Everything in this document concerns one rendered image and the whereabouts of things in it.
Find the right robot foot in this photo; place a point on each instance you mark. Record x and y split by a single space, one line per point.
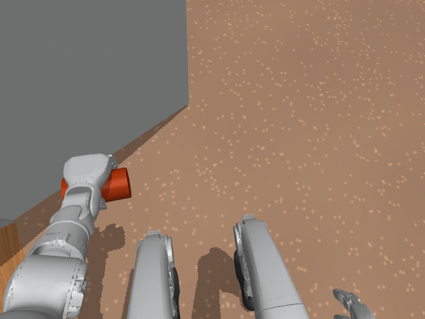
247 300

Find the right robot hand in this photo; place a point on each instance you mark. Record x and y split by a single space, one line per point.
352 303

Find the left robot hand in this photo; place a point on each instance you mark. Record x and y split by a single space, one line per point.
91 168

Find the left robot arm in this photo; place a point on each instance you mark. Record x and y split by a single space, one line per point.
50 282

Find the can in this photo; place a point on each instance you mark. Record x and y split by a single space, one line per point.
115 188

